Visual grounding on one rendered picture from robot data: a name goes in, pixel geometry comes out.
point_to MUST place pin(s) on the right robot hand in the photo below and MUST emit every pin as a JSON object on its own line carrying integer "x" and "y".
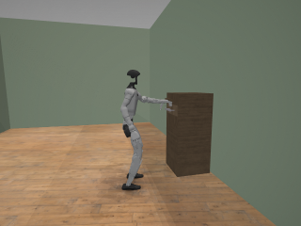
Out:
{"x": 135, "y": 137}

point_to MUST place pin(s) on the right robot upper arm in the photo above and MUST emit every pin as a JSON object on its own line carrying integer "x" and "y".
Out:
{"x": 130, "y": 93}

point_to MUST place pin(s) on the left robot upper arm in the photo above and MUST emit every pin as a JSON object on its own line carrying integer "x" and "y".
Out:
{"x": 143, "y": 99}

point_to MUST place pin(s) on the robot right forearm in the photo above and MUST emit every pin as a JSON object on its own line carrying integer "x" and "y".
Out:
{"x": 126, "y": 116}

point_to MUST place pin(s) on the right robot thigh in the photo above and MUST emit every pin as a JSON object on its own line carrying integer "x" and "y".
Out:
{"x": 139, "y": 148}

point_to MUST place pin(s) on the robot right shin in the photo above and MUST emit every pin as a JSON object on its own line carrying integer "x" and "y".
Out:
{"x": 135, "y": 165}

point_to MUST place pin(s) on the robot left forearm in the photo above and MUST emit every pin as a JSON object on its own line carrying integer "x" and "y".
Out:
{"x": 154, "y": 101}

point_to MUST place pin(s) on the left robot hand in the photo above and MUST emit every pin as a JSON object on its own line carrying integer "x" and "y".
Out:
{"x": 164, "y": 101}

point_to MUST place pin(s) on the drawer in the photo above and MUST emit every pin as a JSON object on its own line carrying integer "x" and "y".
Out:
{"x": 174, "y": 109}

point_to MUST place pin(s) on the cabinet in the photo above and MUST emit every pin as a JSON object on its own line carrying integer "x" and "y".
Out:
{"x": 189, "y": 135}

